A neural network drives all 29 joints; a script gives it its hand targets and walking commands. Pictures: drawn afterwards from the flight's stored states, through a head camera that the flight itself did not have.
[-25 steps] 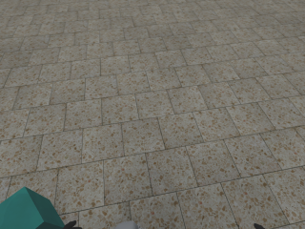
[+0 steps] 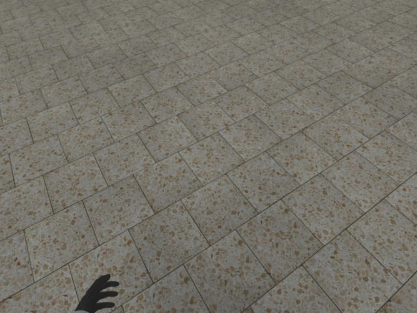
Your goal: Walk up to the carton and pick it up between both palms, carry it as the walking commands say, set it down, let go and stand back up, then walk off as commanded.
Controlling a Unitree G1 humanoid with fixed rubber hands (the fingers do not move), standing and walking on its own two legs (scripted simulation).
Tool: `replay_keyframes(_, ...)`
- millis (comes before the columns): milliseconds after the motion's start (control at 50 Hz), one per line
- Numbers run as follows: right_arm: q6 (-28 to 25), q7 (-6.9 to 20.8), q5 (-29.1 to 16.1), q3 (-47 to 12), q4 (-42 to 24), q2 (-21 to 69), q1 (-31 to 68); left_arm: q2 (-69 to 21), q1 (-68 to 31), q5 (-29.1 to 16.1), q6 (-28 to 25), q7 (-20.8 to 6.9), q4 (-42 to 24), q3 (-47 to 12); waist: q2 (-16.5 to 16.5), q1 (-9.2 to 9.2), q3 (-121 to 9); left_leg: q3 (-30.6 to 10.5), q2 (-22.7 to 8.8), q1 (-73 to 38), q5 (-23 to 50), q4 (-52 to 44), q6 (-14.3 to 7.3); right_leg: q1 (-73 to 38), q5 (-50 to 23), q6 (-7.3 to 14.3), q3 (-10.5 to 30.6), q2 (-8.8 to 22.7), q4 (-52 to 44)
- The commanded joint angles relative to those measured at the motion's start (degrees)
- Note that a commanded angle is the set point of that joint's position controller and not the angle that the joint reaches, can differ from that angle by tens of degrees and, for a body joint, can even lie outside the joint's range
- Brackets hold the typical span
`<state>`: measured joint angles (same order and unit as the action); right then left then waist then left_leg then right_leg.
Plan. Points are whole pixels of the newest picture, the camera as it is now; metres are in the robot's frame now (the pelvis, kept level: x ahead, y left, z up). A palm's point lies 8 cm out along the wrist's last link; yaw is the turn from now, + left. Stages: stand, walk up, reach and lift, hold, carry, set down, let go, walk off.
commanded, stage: stand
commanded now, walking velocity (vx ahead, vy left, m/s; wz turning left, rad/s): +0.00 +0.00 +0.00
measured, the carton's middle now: out of the picture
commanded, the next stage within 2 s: walk off in 0.36 s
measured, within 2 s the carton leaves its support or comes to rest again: neither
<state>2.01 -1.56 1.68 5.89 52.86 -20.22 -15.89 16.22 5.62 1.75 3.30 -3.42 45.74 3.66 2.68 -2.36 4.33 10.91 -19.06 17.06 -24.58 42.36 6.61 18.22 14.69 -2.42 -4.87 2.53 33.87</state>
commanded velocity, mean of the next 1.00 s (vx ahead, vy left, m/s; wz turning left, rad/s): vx -0.06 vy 0.00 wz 0.00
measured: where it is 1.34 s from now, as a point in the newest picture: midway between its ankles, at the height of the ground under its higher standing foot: outside the picture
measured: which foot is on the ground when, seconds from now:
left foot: up 0.00-0.40, down 0.42-1.00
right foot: down 0.00-1.00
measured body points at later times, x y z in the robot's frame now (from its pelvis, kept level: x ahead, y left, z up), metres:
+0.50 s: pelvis +0.01 -0.06 +0.02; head +0.01 -0.04 +0.47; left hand +0.09 +0.18 -0.13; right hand +0.07 -0.31 -0.11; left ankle +0.01 +0.06 -0.72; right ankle +0.02 -0.14 -0.72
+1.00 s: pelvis -0.04 -0.04 +0.01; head -0.02 -0.03 +0.46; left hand +0.04 +0.22 -0.14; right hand -0.04 -0.30 -0.13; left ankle -0.02 +0.06 -0.72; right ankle +0.02 -0.14 -0.72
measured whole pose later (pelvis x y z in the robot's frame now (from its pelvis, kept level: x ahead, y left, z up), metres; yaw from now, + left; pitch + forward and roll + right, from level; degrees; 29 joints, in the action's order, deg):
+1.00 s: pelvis -0.04 -0.04 +0.01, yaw -4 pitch +0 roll -1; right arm 2.4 -1.9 1.6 2.6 58.6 -12.0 -14.9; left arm 13.1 10.9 1.6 2.7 2.3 57.8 2.8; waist -0.2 -0.5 2.1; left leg 3.4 -1.3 16.0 -17.5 32.7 -0.9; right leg 18.8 9.0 2.4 -2.3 -2.1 28.0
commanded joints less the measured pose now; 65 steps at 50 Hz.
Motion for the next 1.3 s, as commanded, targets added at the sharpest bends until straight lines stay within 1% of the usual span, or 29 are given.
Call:
replay_keyframes(0, 1.70, -0.47, 0.07, -0.60, -7.62, -1.23, 5.23, 18.32, 16.20, -0.93, -1.64, 1.08, 1.42, 4.18, -21.21, 9.15, -12.87, -5.63, 8.77, 20.20, -16.99, 28.00, -1.69, -17.17, -37.18, 14.05, 21.26, 19.32, -13.67)
replay_keyframes(60, 1.53, -0.16, -0.46, -0.09, -5.54, -2.46, 2.56, 9.57, 5.33, -0.43, -1.55, 3.70, 0.78, 1.61, -14.42, 2.14, -7.60, -8.62, 8.51, 16.55, -2.45, 26.82, -3.27, -10.80, -29.52, 10.19, 12.28, 10.57, -12.45)
replay_keyframes(100, 1.58, 0.00, -0.14, 0.06, -3.48, -2.54, -1.28, 6.86, 2.65, -0.25, -1.93, 3.93, -0.14, 0.45, -12.46, 0.56, -9.09, -7.74, 10.56, 12.29, 0.73, 27.33, -3.44, -8.53, -30.60, 10.78, 10.89, 9.56, -12.98)
replay_keyframes(200, 1.87, 0.29, -0.32, -0.94, -4.77, 0.39, 3.34, 5.63, 6.31, -0.46, -2.67, 4.37, 2.17, -0.23, -10.44, 2.32, -5.65, -8.77, 12.75, 11.04, 0.53, 14.64, -4.56, -9.09, -17.83, 13.02, 17.06, 12.64, -17.14)
replay_keyframes(320, 1.24, -0.13, -1.26, -2.07, -3.48, 3.01, 4.07, 5.45, 6.93, -0.34, -2.81, 4.61, 4.89, -0.77, -8.96, 2.49, -4.90, -8.47, 16.14, 0.22, -0.80, -2.63, -5.72, -7.40, -18.21, 13.51, 19.40, 11.90, -17.62)
replay_keyframes(360, 0.68, -0.31, -1.43, -2.44, -2.12, 4.05, 2.57, 4.85, 6.60, -0.67, -2.75, 4.63, 5.98, -1.07, -7.31, 1.46, -4.97, -8.61, 16.81, -4.49, 3.90, -12.38, -6.34, -7.15, -17.23, 12.38, 19.26, 10.65, -16.43)
replay_keyframes(380, 0.10, -0.39, -1.23, -2.69, -1.29, 4.40, 1.27, 4.37, 6.89, -1.13, -2.74, 4.74, 6.65, -1.20, -5.82, 0.46, -4.92, -9.52, 16.20, -9.44, 12.15, -21.51, -6.64, -5.31, -15.31, 10.64, 18.34, 9.61, -15.78)
replay_keyframes(400, -0.72, -0.49, -0.48, -2.66, -0.35, 3.13, -0.17, 3.18, 8.10, -1.62, -2.92, 4.81, 7.25, -1.38, -4.42, 0.36, -5.98, -12.66, 12.98, -15.73, 17.10, -25.25, -6.87, -2.14, -11.26, 7.93, 17.61, 7.82, -15.92)
replay_keyframes(420, -1.46, -0.42, 0.23, -2.61, -0.04, 0.37, 0.35, 1.24, 10.12, -2.06, -3.10, 4.64, 7.76, -1.80, 0.24, 1.76, -5.86, -18.63, 6.92, -16.85, 16.00, -27.18, -8.17, -0.03, -6.60, 5.78, 14.64, 4.36, -15.17)
replay_keyframes(440, -1.63, 0.06, -0.27, -2.61, -0.06, -0.57, 4.92, 1.19, 9.86, -1.65, -2.96, 4.53, 8.29, -1.61, 5.45, 4.21, -1.94, -19.97, 5.31, -7.18, 16.25, -27.08, -9.77, -4.99, -4.63, 4.63, 10.24, 0.09, -15.91)
replay_keyframes(500, -2.56, 0.44, -0.94, -3.71, 0.89, 3.31, 5.19, 2.13, 9.95, -1.05, -3.13, 4.52, 11.23, -1.27, 2.40, 3.19, -2.21, -14.92, 9.89, -4.41, 12.49, -27.32, -7.40, -12.64, -9.68, 4.80, 11.02, 1.45, -16.75)
replay_keyframes(540, -2.88, 0.04, -1.21, -3.71, 2.45, 3.07, 3.41, 1.43, 10.13, -0.89, -3.54, 4.53, 12.12, -1.32, 0.41, 2.86, -1.40, -13.60, 11.06, -5.69, 15.77, -26.27, -7.34, -11.79, -13.14, 5.33, 11.85, 2.22, -16.78)
replay_keyframes(620, -2.44, -0.46, -1.10, -2.97, 3.62, 1.86, 1.61, 2.32, 9.83, -0.98, -3.79, 5.17, 12.82, -0.73, -1.60, 2.34, -3.28, -13.23, 9.39, -7.83, 23.84, -21.01, -7.44, -8.33, -18.90, 4.27, 11.07, 3.66, -12.80)
replay_keyframes(720, -0.63, -1.06, -1.05, -2.23, 3.58, 1.19, 1.41, 2.69, 10.09, -0.79, -2.22, 5.80, 11.82, 0.12, -2.22, 2.42, -4.68, -14.01, 8.93, -3.82, 23.85, -16.08, -9.54, -4.73, -19.37, 5.51, 11.00, 3.97, -6.94)
replay_keyframes(760, 0.07, -1.16, -0.92, -2.12, 3.45, 1.37, 1.47, 2.77, 10.13, -0.61, -1.61, 5.91, 11.29, 0.27, -2.63, 2.53, -4.86, -14.36, 9.09, -2.27, 22.29, -14.90, -9.98, -3.36, -17.96, 6.24, 12.00, 4.59, -6.46)
replay_keyframes(840, 0.81, -0.86, -0.32, -2.31, 3.02, 2.78, 1.73, 4.22, 9.02, -0.27, -0.88, 5.86, 10.33, 0.70, -6.27, 2.65, -3.86, -12.26, 13.53, 0.01, 3.80, -13.25, -8.45, 0.35, -0.20, 7.94, 17.64, 7.79, -15.40)
replay_keyframes(900, 0.68, -0.39, -0.09, -2.50, 4.15, 4.64, -1.67, 4.84, 5.04, 0.09, -1.00, 5.92, 9.12, 0.55, -10.16, 1.34, -4.64, -9.06, 16.66, -6.59, 2.33, -2.87, -7.27, 7.26, 9.18, 9.91, 21.48, 11.98, -22.27)
replay_keyframes(940, 0.38, -0.16, -0.08, -2.76, 5.21, 5.69, -4.80, 4.29, 3.08, 0.15, -1.15, 5.97, 9.11, 0.23, -9.21, -0.03, -4.67, -9.05, 16.20, -8.04, 3.37, -5.78, -7.83, 7.78, 8.33, 8.97, 18.90, 10.62, -21.27)
replay_keyframes(980, -0.50, -0.42, 0.21, -2.87, 5.60, 4.40, -6.36, 3.05, 6.06, -0.46, -1.13, 5.65, 10.46, -0.06, -5.76, 0.53, -2.65, -11.50, 14.26, -7.14, 5.60, -17.41, -8.20, 5.98, 9.24, 6.02, 16.64, 7.52, -18.51)
replay_keyframes(1000, -0.76, -0.47, 0.51, -2.61, 4.99, 2.07, -4.49, 2.15, 8.11, -1.11, -0.98, 5.35, 10.64, 0.00, 1.11, 2.22, -0.76, -19.70, 9.59, -2.90, -3.01, -24.93, -9.83, 6.53, 9.61, 3.69, 12.51, 3.03, -15.13)
replay_keyframes(1020, -1.09, -0.38, 0.23, -2.97, 4.50, 2.28, -2.26, 2.29, 6.67, -0.98, -0.82, 5.11, 10.51, 0.12, 3.95, 2.55, 0.52, -25.72, 4.75, 3.80, -10.37, -32.52, -11.95, 1.48, 3.75, 2.35, 7.43, -1.21, -7.45)
replay_keyframes(1040, -1.46, -0.54, 0.08, -3.31, 4.04, 2.06, 0.65, 0.53, 7.79, -0.53, -0.79, 4.54, 11.21, -0.14, 6.41, 4.15, 0.31, -27.01, 2.47, 9.49, -10.46, -35.38, -13.18, -4.75, 1.94, 2.34, 6.15, -1.98, -0.53)
replay_keyframes(1080, -2.10, -0.90, -0.02, -3.58, 3.30, 2.13, 4.43, -2.22, 10.98, -0.40, -0.94, 3.96, 13.13, -0.76, 4.04, 5.68, -0.29, -22.72, 3.73, 11.22, -4.19, -34.60, -13.92, -8.50, 2.65, 3.04, 6.46, -2.16, 3.77)
replay_keyframes(1120, -2.45, -0.85, -0.31, -3.73, 3.97, 2.72, 4.09, -2.35, 10.71, -0.19, -1.77, 4.23, 13.51, -1.12, 2.63, 5.11, -0.79, -19.56, 5.97, 3.63, 6.39, -30.39, -13.15, -5.49, 1.15, 3.37, 6.73, -1.19, -1.78)
replay_keyframes(1160, -2.47, -0.52, -0.72, -3.74, 5.54, 3.34, 0.37, -1.34, 10.73, -0.28, -2.62, 4.95, 13.85, -1.37, 2.19, 3.58, -2.81, -18.19, 8.33, -2.74, 12.36, -27.10, -10.87, -7.37, -5.63, 2.92, 7.32, -0.21, -11.81)
replay_keyframes(1180, -2.50, -0.34, -0.86, -3.52, 6.08, 3.19, -1.36, -0.15, 11.36, -0.17, -3.03, 5.29, 13.91, -1.26, 2.05, 2.64, -3.91, -18.06, 9.10, -3.09, 12.53, -26.39, -9.74, -9.77, -8.16, 2.73, 9.44, 1.69, -12.92)
replay_keyframes(1200, -2.58, -0.07, -1.26, -3.77, 7.04, 4.98, -5.01, 0.49, 10.38, -0.54, -3.17, 5.40, 14.49, -1.33, -0.82, 0.28, -3.86, -16.77, 11.07, -3.04, 12.33, -27.26, -8.74, -10.10, -9.51, 2.69, 10.65, 2.49, -12.52)
replay_keyframes(1220, -2.44, -0.09, -1.28, -3.63, 7.52, 4.56, -3.48, -1.82, 11.34, -1.12, -3.28, 5.18, 15.32, -1.80, -1.72, 1.53, -2.83, -14.55, 12.40, -5.86, 10.90, -26.69, -8.34, -6.25, -7.63, 2.58, 10.45, 1.91, -13.85)
replay_keyframes(1280, -1.76, 0.06, -1.11, -3.31, 7.50, 4.68, -1.53, -2.13, 12.30, -0.93, -3.57, 5.24, 16.35, -2.22, -3.03, 1.42, -1.13, -14.13, 12.49, -7.05, 7.85, -25.88, -8.28, -2.95, -3.51, 2.72, 10.48, 1.73, -16.30)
